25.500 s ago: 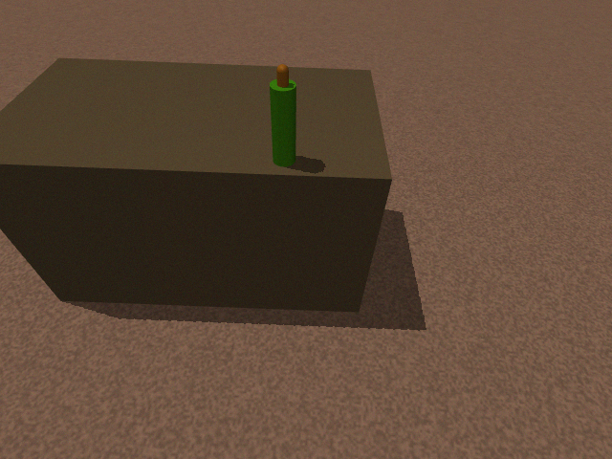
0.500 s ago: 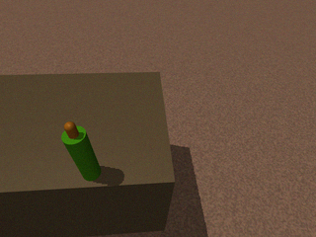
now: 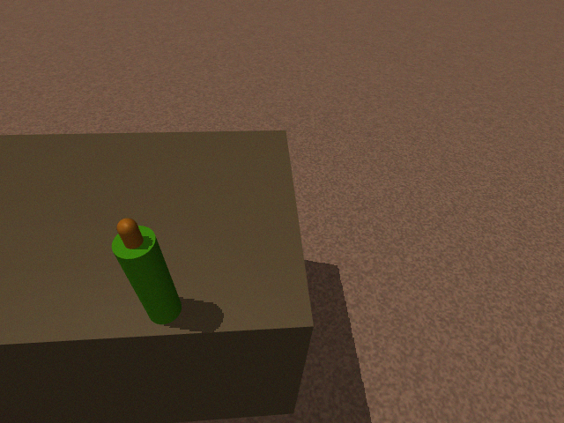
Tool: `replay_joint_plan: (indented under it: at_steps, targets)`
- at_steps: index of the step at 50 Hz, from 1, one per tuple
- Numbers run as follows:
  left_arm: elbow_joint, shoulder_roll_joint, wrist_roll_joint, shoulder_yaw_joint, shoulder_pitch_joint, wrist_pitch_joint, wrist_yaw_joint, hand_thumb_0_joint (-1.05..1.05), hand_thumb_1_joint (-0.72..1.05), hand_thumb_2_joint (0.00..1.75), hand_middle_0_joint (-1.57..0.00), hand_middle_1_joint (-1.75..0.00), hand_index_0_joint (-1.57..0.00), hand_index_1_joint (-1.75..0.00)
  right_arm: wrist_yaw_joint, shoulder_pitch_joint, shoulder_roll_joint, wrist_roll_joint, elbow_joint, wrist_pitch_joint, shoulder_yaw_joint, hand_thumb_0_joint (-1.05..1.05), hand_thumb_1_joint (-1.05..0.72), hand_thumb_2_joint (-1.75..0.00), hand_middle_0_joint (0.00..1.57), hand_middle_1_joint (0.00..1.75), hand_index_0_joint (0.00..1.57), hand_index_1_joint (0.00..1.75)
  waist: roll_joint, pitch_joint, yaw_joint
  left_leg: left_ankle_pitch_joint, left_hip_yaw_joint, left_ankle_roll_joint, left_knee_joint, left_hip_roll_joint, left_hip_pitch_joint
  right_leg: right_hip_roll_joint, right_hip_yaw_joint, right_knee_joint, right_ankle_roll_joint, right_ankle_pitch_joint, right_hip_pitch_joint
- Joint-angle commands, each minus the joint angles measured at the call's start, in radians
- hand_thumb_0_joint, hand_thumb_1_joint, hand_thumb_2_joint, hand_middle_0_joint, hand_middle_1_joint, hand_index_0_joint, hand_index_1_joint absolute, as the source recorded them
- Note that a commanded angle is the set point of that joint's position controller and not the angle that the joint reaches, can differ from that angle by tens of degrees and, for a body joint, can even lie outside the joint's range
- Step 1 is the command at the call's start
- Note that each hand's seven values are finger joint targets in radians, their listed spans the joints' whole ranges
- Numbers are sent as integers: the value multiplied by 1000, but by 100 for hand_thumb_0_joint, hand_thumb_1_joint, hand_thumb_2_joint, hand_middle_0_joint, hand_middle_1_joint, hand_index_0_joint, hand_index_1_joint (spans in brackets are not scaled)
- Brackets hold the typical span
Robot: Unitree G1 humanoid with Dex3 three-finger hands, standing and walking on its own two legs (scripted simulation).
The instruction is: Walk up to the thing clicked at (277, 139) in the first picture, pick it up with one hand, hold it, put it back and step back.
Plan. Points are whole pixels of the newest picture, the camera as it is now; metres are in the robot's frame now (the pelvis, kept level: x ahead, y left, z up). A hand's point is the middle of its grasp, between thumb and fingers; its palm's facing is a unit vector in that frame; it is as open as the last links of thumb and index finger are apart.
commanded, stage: stand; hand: left
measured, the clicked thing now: (148, 272) +0.35 +0.22 -0.01
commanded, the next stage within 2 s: none
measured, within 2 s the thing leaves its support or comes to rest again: neither
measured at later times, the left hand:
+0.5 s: hand out of the picture +0.06 +0.25 -0.16, palm faces -0.04 -0.94 -0.34, open 7.9 cm
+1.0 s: hand out of the picture +0.06 +0.25 -0.16, palm faces -0.04 -0.94 -0.34, open 7.4 cm
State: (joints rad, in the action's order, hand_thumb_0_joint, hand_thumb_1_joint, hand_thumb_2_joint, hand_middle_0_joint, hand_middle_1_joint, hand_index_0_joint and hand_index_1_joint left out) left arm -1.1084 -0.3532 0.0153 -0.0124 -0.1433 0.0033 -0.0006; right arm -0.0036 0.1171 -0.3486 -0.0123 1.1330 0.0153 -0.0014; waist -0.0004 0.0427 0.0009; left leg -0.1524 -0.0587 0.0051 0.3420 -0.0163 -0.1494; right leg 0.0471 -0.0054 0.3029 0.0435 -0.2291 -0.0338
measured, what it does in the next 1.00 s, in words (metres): stands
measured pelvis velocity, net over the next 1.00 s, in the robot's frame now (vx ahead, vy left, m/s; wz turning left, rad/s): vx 0.00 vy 0.00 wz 0.01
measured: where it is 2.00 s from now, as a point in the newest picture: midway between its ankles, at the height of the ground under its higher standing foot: outside the picture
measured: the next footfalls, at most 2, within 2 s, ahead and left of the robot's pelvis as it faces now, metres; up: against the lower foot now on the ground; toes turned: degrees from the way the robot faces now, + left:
none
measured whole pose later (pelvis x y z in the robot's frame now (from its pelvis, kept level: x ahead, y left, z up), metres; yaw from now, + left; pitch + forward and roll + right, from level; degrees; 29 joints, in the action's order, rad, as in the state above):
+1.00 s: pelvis +0.00 +0.00 +0.00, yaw +0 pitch -2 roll +0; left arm -1.10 -0.35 0.02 -0.01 -0.15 0.01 0.00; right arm -0.01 0.11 -0.35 -0.01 1.14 0.01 0.01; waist 0.00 0.05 0.00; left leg -0.16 -0.05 0.01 0.34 -0.01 -0.16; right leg 0.05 0.00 0.29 0.04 -0.23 -0.03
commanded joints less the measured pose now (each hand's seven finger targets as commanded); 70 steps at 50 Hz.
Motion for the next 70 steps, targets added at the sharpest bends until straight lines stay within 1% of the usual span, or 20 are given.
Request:
replay_joint_plan:
  at_steps: [1,5,8,10,15,19,24,27,30,32,38,41,44,49,54,55,59,62,66,70]
  targets:
    - [57,-210,1,46,28,20,13,0,-23,38,-20,-30,-20,-30,11,-39,-218,2,-64,18,43,0,-90,-90,20,30,20,30,-1,-60,2,153,115,21,-44,-126,85,92,-55,-52,-56,148,-80]
    - [57,-214,-2,47,31,21,14,0,9,70,-20,-30,-20,-30,11,-32,-214,3,-60,18,41,0,-90,-90,20,30,20,30,-15,-47,7,148,118,18,-48,-124,81,94,-57,-48,-54,137,-87]
    - [56,-215,0,49,23,19,12,0,33,90,-20,-30,-20,-30,10,-31,-220,2,-58,16,44,0,-90,-90,20,30,20,30,1,-33,5,72,122,19,-61,-120,67,92,-59,-58,-56,92,-98]
    - [54,-215,0,49,25,18,12,0,49,90,-20,-30,-20,-30,9,-35,-220,2,-58,15,45,0,-90,-90,20,30,20,30,-6,-19,7,46,130,16,-72,-119,54,88,-55,-56,-56,57,-107]
    - [57,-215,1,50,18,20,11,0,89,90,-20,-30,-20,-30,8,-33,-220,2,-57,15,48,0,-90,-90,20,30,20,30,-8,-36,6,66,127,20,-59,-119,71,91,-58,-57,-59,82,-104]
    - [62,-207,0,48,12,23,12,0,90,90,-20,-30,-20,-30,8,-35,-218,2,-57,17,46,0,-90,-90,20,30,20,30,-4,-49,3,109,123,20,-47,-121,82,94,-58,-58,-57,113,-98]
    - [67,-215,-1,48,18,24,14,0,90,90,-20,-30,-20,-30,11,-32,-216,3,-58,19,46,0,-90,-90,20,30,20,30,-7,-86,6,226,114,19,-25,-126,102,96,-55,-40,-53,207,-67]
    - [65,-209,-3,47,15,21,15,0,90,90,-20,-30,-20,-30,12,-32,-217,3,-57,17,44,0,-90,-90,20,30,20,30,5,-74,3,218,112,20,-27,-126,97,98,-54,-44,-54,203,-64]
    - [62,-208,-3,46,13,18,15,0,90,90,-20,-30,-20,-30,12,-39,-219,3,-57,15,47,0,-90,-90,20,30,20,30,-4,-45,3,169,119,18,-42,-127,81,91,-49,-49,-54,139,-87]
    - [63,-207,-1,46,16,19,13,0,90,90,-20,-30,-20,-30,10,-38,-216,2,-59,15,46,0,-90,-90,20,30,20,30,-3,-48,2,141,114,21,-40,-124,81,95,-56,-58,-57,136,-85]
    - [65,-210,-1,49,28,20,14,0,90,90,-20,-30,-20,-30,10,-41,-215,3,-60,17,48,0,-90,-90,20,30,20,30,-6,-39,6,155,121,17,-48,-124,69,94,-53,-54,-55,130,-83]
    - [64,-206,-1,50,19,19,11,0,90,90,-20,-30,-20,-30,9,-39,-218,3,-60,16,48,0,-90,-90,20,30,20,30,4,-25,4,74,123,17,-61,-116,54,94,-56,-68,-56,90,-90]
    - [70,-211,-1,52,27,22,12,0,90,90,-20,-30,-20,-30,9,-47,-217,3,-63,18,50,0,-90,-90,20,30,20,30,-6,-57,3,145,126,21,-46,-126,79,97,-53,-55,-57,129,-78]
    - [68,-211,-1,50,23,25,14,0,90,90,-20,-30,-20,-30,8,-42,-213,3,-61,17,50,0,-90,-90,20,30,20,30,-16,-75,7,204,120,20,-29,-126,95,100,-53,-52,-55,183,-65]
    - [69,-210,0,50,18,22,14,0,90,90,-20,-30,-20,-30,10,-38,-211,3,-62,17,47,0,-90,-90,20,30,20,30,-1,-73,3,203,112,22,-32,-124,91,100,-49,-53,-53,194,-61]
    - [65,-209,-2,50,18,21,15,0,90,90,-20,-30,-20,-30,9,-37,-214,5,-59,16,46,0,-90,-90,20,30,20,30,-2,-53,5,175,119,19,-41,-122,72,97,-48,-56,-52,161,-64]
    - [68,-212,-1,51,21,21,15,0,90,90,-20,-30,-20,-30,10,-44,-219,3,-62,16,50,0,-90,-90,20,30,20,30,-2,-61,3,182,118,21,-31,-126,89,100,-50,-54,-53,161,-69]
    - [64,-208,2,51,12,21,14,0,90,90,-20,-30,-20,-30,9,-40,-216,5,-60,14,48,0,-90,-90,20,30,20,30,-6,-45,5,129,123,21,-44,-121,72,97,-49,-64,-53,133,-75]
    - [66,-203,0,48,15,22,14,0,90,90,-20,-30,-20,-30,9,-44,-213,4,-62,17,47,0,-90,-90,20,30,20,30,-3,-61,4,205,120,20,-36,-127,96,97,-45,-49,-52,169,-74]
    - [68,-204,0,48,16,23,14,0,90,90,-20,-30,-20,-30,10,-43,-215,4,-63,16,49,0,-90,-90,20,30,20,30,-7,-63,4,204,119,21,-31,-126,86,100,-48,-54,-51,175,-66]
